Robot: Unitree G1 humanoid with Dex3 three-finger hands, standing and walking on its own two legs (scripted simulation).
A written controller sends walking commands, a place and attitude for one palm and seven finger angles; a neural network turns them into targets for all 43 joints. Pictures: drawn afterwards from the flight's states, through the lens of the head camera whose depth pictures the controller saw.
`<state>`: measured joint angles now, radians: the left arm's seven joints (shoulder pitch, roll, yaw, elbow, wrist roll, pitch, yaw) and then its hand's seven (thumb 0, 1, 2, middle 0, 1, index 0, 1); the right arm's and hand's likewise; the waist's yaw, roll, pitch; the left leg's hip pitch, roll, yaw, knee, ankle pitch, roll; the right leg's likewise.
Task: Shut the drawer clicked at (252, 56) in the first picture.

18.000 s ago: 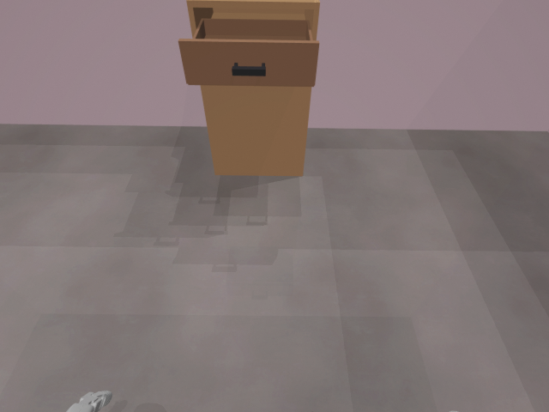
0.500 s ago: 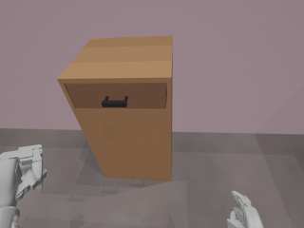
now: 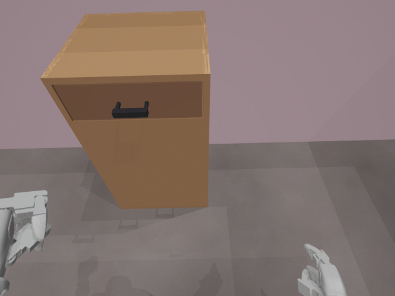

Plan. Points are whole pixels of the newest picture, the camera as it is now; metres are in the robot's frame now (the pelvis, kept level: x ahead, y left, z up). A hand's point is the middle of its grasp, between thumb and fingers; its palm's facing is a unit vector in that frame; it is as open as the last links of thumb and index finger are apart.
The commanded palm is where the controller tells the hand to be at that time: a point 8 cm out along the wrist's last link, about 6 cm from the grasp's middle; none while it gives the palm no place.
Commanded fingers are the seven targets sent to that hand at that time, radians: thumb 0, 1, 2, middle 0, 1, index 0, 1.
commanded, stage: step back with the hand held close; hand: left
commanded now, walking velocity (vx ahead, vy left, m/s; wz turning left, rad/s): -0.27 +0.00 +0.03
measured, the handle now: (131, 108) +0.63 +0.24 -0.01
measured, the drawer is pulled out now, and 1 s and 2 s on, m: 0.00 0.00 0.00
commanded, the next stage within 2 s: stop stepping back and stand still in 0.86 s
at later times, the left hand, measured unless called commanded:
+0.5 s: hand out of the picture +0.11 +0.25 +0.16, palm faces +0.37 -0.83 -0.42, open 3.3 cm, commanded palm +0.05 +0.30 +0.18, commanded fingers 0.00 0.90 0.90 -1.40 -1.60 -1.40 -1.60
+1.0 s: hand out of the picture +0.01 +0.22 +0.18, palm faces +0.22 -0.80 -0.55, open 3.3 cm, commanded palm -0.05 +0.28 +0.18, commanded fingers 0.00 0.90 0.90 -1.40 -1.60 -1.40 -1.60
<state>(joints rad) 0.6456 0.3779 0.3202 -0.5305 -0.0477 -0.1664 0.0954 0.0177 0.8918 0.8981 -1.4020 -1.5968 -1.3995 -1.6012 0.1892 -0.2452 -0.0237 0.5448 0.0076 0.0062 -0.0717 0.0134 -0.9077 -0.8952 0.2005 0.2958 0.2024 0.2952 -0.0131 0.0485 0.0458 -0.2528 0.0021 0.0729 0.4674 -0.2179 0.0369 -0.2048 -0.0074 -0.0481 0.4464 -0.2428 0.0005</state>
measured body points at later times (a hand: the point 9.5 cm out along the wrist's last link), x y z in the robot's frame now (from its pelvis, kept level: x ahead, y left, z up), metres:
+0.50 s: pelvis -0.08 +0.02 -0.02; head -0.06 +0.04 +0.43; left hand +0.09 +0.29 +0.18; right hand +0.09 -0.22 -0.09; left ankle +0.02 +0.09 -0.74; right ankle -0.01 -0.12 -0.74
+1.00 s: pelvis -0.18 +0.00 -0.02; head -0.15 +0.01 +0.43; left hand -0.01 +0.26 +0.20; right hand +0.01 -0.23 -0.09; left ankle +0.01 +0.09 -0.74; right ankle -0.26 -0.11 -0.74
